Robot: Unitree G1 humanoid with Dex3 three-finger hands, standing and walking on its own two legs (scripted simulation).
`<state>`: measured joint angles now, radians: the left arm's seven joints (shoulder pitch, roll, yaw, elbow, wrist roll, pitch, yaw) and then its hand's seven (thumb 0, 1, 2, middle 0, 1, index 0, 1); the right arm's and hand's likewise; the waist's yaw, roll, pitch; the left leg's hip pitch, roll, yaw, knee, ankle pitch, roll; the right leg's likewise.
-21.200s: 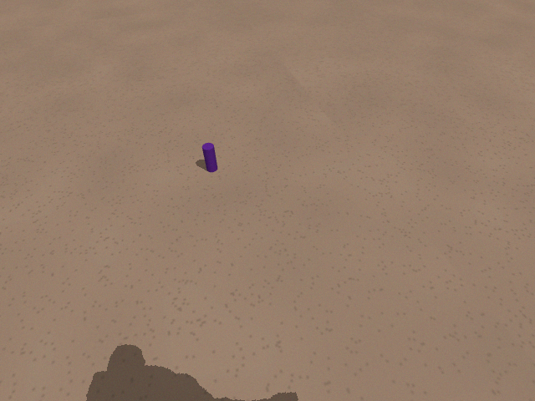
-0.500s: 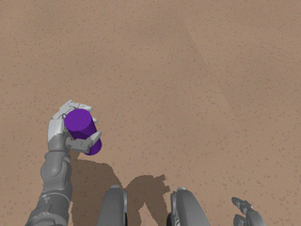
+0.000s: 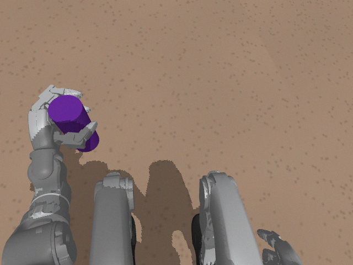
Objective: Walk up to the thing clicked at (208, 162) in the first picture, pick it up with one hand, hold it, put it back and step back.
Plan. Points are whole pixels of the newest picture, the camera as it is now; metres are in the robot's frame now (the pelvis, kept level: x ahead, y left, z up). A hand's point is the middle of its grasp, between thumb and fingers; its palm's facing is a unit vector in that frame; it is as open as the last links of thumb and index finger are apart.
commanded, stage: crouch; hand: left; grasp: from the side
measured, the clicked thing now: (77, 127) +0.43 +0.23 -0.07
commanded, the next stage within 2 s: lower in 0.82 s
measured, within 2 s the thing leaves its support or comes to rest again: neither
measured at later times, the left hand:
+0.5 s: hand (86, 125) +0.46 +0.23 -0.14, palm faces +0.15 -0.99 -0.02, open 9.0 cm
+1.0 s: hand (90, 131) +0.46 +0.23 -0.19, palm faces +0.14 -0.99 -0.03, open 9.0 cm
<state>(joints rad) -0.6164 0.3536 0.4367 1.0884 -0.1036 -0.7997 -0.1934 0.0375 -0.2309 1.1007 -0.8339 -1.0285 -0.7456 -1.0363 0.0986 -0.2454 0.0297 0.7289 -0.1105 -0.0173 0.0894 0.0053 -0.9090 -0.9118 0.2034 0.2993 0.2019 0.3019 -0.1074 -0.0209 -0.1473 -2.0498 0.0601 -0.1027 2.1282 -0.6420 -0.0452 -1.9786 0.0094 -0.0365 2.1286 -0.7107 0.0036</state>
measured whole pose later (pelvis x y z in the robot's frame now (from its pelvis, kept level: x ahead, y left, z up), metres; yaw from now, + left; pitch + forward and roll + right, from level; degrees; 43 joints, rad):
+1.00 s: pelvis +0.00 +0.01 -0.11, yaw -7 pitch +23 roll -9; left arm -0.63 0.57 0.51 1.11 -0.10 -0.81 -0.17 0.04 -0.23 1.10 -0.84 -1.02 -0.75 -1.03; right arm -0.01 -0.32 0.20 0.67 -0.20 0.04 0.12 0.00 -0.91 -0.91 0.21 0.30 0.20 0.30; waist -0.19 -0.10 0.08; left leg -2.29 0.04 -0.25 2.53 -0.67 -0.06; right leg -2.17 0.06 -0.12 2.44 -0.70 0.04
